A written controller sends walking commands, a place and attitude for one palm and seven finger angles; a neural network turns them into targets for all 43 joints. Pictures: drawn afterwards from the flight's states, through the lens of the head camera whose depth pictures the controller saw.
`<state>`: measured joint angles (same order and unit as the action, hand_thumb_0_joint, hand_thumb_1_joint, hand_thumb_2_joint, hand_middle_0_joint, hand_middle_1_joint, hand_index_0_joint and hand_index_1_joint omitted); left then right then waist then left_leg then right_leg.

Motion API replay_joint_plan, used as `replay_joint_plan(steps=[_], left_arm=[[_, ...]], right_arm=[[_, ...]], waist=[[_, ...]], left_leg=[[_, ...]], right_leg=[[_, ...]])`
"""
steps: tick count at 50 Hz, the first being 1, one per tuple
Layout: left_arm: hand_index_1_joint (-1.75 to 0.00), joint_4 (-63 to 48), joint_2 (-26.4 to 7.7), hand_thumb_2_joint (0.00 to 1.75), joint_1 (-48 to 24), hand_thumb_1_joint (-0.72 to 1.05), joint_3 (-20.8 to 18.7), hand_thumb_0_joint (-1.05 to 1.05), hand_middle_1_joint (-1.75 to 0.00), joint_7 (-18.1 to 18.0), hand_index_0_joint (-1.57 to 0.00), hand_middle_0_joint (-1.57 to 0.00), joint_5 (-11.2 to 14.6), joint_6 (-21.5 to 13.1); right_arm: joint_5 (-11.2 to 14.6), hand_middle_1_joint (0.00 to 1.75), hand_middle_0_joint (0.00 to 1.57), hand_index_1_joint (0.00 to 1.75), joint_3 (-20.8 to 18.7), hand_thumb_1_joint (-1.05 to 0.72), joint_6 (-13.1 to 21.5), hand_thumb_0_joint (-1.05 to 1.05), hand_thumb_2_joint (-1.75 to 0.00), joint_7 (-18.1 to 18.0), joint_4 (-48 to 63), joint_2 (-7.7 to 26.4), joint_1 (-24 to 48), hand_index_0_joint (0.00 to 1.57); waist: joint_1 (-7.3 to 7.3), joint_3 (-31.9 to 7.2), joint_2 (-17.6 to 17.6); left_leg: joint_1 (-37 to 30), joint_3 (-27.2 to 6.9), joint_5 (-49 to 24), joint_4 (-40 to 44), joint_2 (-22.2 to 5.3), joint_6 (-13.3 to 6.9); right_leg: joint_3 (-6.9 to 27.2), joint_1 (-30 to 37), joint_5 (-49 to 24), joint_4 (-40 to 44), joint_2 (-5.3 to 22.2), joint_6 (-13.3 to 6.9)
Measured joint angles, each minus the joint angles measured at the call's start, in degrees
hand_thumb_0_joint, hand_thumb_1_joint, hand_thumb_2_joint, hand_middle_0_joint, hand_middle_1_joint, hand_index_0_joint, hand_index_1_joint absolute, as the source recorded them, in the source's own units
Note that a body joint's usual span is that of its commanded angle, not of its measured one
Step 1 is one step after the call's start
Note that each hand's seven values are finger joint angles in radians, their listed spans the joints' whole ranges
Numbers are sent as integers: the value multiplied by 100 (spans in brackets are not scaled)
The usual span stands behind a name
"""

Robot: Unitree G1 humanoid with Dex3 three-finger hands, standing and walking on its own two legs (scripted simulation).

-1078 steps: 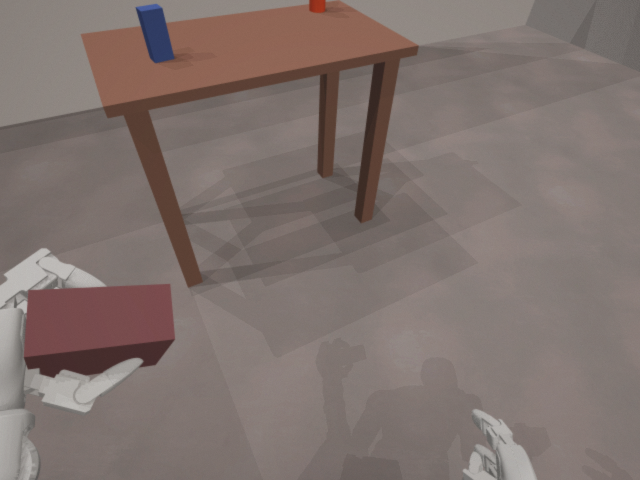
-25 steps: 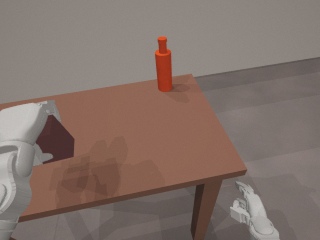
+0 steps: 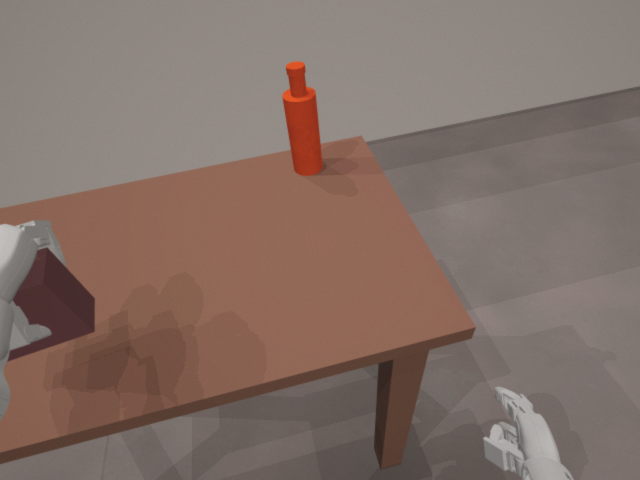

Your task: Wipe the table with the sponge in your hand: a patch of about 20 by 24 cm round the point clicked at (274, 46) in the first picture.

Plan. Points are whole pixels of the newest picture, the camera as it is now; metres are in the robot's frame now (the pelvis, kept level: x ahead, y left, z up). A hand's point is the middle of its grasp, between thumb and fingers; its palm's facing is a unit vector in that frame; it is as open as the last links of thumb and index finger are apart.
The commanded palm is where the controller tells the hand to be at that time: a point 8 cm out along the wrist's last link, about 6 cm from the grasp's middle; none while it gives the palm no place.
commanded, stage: move the sponge above the wiping area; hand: left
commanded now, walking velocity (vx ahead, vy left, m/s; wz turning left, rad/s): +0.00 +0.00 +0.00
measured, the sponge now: (33, 314) +0.23 +0.38 +0.12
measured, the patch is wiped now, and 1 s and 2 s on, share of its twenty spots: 0.00 0.00 0.00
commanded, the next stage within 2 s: none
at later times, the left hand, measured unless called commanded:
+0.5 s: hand (7, 288) +0.23 +0.39 +0.16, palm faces +0.09 -0.01 -1.00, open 9.7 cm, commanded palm +0.20 +0.35 +0.20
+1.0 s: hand (48, 316) +0.22 +0.35 +0.13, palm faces -0.04 -0.09 -1.00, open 9.7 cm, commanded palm +0.19 +0.34 +0.20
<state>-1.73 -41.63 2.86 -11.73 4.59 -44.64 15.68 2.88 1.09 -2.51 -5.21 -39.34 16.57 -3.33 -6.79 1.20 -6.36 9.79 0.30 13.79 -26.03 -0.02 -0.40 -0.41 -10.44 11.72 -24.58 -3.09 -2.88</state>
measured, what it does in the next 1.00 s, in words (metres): stands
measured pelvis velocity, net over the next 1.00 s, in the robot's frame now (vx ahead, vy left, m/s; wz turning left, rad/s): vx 0.00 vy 0.02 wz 0.02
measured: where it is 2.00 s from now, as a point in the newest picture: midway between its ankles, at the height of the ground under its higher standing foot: outside the picture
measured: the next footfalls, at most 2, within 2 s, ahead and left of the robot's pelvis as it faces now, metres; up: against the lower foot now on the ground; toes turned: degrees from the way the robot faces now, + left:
none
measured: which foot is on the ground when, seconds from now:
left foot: down 0.00-1.00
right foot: down 0.00-1.00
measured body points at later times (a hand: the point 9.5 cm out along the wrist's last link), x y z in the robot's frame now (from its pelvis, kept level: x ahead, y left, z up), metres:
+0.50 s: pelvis +0.01 +0.03 +0.00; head +0.01 -0.02 +0.45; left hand +0.22 +0.39 +0.21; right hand +0.25 -0.17 -0.09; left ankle +0.00 +0.12 -0.74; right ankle +0.02 -0.09 -0.74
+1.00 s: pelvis +0.00 +0.02 +0.00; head +0.00 -0.02 +0.45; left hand +0.22 +0.35 +0.18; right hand +0.26 -0.17 -0.08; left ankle +0.00 +0.12 -0.74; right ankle +0.02 -0.09 -0.74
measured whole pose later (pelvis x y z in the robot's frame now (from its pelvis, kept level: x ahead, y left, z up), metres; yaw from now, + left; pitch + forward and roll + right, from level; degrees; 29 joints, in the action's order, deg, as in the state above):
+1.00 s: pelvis +0.00 +0.02 +0.00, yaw +1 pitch -1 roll +0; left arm -10.6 -36.0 6.2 -4.4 9.5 -45.8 23.6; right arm 3.5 2.7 -3.3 -3.7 -35.6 16.3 -0.9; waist -6.6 0.3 -7.1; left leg 10.0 0.0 11.6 -22.9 2.5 -2.5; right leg -0.4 -10.7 10.5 -22.5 -0.6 -0.8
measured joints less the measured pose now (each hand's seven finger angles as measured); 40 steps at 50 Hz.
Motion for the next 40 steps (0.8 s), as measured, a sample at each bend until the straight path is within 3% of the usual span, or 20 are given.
replay_joint_plan(steps=[2,4,8,12,14,16,19,23,26,29,31,33,35,37,40], left_arm=[[-138,195,6,102,-6,-47,109,0,-138,258,-77,-78,-24,230],[-139,247,73,102,55,-47,272,0,-138,526,-77,-78,-57,219],[-139,69,241,102,147,-47,648,0,-138,839,-77,-78,-151,-556],[-138,-490,278,102,264,-47,731,0,-138,418,-78,-79,-330,-1468],[-138,-699,244,102,259,-47,639,0,-138,54,-78,-79,-334,-1595],[-138,-733,224,102,116,-47,513,0,-138,-296,-78,-79,-255,-1430],[-138,-616,212,102,-91,-47,206,0,-138,-555,-78,-79,-88,-772],[-139,-478,175,102,-33,-46,-5,0,-138,-279,-78,-79,24,245],[-139,-607,331,102,286,-46,224,0,-139,160,-77,-78,73,713],[-140,-887,604,102,598,-46,772,0,-139,572,-78,-78,-23,636],[-140,-1099,691,102,725,-46,1142,0,-139,702,-78,-79,-234,227],[-139,-1341,597,102,745,-46,1303,0,-139,603,-78,-79,-496,-282],[-139,-1516,420,102,684,-46,1272,0,-138,301,-78,-79,-625,-721],[-139,-1476,299,102,485,-46,1108,0,-138,-40,-79,-80,-593,-918],[-139,-1102,235,102,16,-47,745,0,-138,-374,-79,-80,-343,-636]], right_arm=[[39,30,21,30,-2,-91,-8,2,-90,-23,65,85,-11,20],[50,30,21,30,2,-91,39,2,-90,-73,118,148,-19,20],[-29,30,20,30,3,-91,191,2,-90,-224,175,115,-112,20],[-148,30,20,30,-18,-91,333,2,-90,-312,171,-119,-201,20],[-153,30,20,30,-33,-91,335,2,-90,-259,156,-220,-185,20],[-135,30,20,30,-58,-91,262,2,-90,-153,126,-284,-132,20],[-73,30,21,30,-20,-91,71,2,-90,20,52,-297,39,20],[27,30,21,30,83,-91,-111,2,-90,145,138,-192,162,20],[90,30,21,30,103,-91,-130,2,-90,151,289,-68,165,20],[60,30,21,30,100,-91,-43,2,-90,70,371,18,124,20],[-33,30,21,29,84,-91,29,2,-90,-21,367,4,72,19],[-130,30,21,29,70,-91,90,1,-90,-130,301,-54,20,18],[-192,30,21,28,53,-91,139,1,-90,-201,215,-148,-4,17],[-174,30,21,28,9,-91,133,2,-90,-194,152,-236,2,16],[-80,30,21,27,-1,-91,66,2,-90,-91,39,-290,143,15]], waist=[[68,0,-36],[93,23,-55],[34,94,23],[-97,104,181],[-143,87,197],[-160,43,172],[-143,-16,98],[-51,-105,-17],[-13,-115,-93],[-69,-65,-71],[-148,-8,15],[-280,49,116],[-385,66,193],[-407,53,208],[-345,27,163]], left_leg=[[73,-39,-22,-5,49,-28],[132,-64,-31,-26,86,-57],[143,-111,-8,-71,131,-100],[32,-73,40,-53,109,-101],[-20,-29,58,-34,87,-96],[-27,-6,59,-19,84,-98],[-38,50,22,56,104,-121],[11,60,-59,166,183,-179],[68,15,-97,188,249,-233],[97,-42,-110,167,313,-282],[68,-74,-100,147,334,-294],[-5,-81,-78,133,320,-282],[-78,-60,-47,122,276,-248],[-133,-60,-39,129,236,-209],[-176,-37,-72,183,197,-178]], right_leg=[[-39,-70,17,-40,49,28],[-64,-124,34,-76,87,50],[-111,-105,70,-101,130,79],[-68,14,69,-29,106,69],[-21,69,46,32,82,65],[4,86,18,81,80,85],[62,70,-24,131,101,124],[75,-10,-50,155,179,196],[29,-48,-57,165,246,246],[-28,-64,-26,117,309,277],[-60,-29,5,84,330,277],[-67,46,26,79,313,232],[-43,123,23,106,266,165],[-39,208,-13,187,225,140],[-12,260,-91,290,188,152]])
